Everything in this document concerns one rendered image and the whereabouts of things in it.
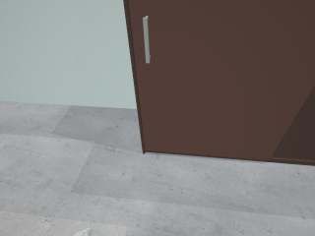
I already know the handle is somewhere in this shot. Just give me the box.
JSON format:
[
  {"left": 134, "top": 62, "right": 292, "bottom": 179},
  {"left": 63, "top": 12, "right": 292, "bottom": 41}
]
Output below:
[{"left": 143, "top": 16, "right": 151, "bottom": 64}]

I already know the wardrobe door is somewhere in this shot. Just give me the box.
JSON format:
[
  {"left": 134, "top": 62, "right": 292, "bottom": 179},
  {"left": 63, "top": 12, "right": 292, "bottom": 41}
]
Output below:
[
  {"left": 272, "top": 86, "right": 315, "bottom": 160},
  {"left": 128, "top": 0, "right": 315, "bottom": 160}
]

